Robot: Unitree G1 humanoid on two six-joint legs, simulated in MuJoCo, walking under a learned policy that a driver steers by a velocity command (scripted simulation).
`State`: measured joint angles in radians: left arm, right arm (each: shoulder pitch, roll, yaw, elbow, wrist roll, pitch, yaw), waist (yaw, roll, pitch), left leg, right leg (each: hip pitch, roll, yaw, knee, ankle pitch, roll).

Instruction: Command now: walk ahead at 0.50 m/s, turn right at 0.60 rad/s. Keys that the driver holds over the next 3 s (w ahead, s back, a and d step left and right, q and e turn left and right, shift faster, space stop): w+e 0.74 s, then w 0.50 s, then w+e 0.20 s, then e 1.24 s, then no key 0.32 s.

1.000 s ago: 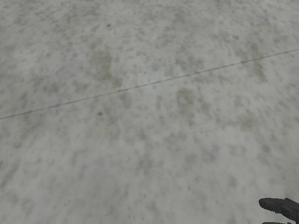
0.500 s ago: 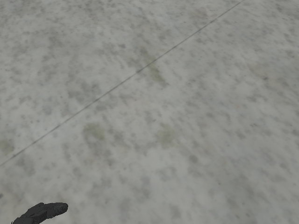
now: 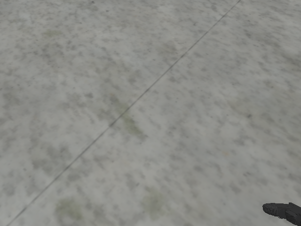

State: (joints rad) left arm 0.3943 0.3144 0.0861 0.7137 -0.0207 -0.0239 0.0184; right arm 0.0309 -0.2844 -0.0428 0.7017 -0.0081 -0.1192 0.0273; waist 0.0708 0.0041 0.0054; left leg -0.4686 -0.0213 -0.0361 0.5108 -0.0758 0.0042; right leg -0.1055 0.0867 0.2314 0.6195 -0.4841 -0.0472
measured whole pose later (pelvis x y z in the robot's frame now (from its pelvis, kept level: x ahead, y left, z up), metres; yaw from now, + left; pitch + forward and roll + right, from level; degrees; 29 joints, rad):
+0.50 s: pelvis +0.26 -0.05 +0.00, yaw -18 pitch +2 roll +2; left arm 0.07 0.28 0.06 0.57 -0.02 -0.02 -0.05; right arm 0.33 -0.32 -0.08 0.86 0.03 -0.04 -0.01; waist -0.07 -0.01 0.05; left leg 0.07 0.08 0.26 0.45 -0.47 -0.06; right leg -0.52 -0.01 -0.04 0.59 -0.12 -0.10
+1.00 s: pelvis +0.55 -0.14 +0.00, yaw -31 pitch +2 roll +0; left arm 0.39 0.31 0.07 0.75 -0.01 -0.03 0.01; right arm 0.06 -0.28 -0.03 0.70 -0.01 -0.11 0.04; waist 0.07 0.01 0.01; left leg -0.47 -0.01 0.00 0.52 -0.08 0.02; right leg -0.06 0.07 0.17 0.58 -0.49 -0.05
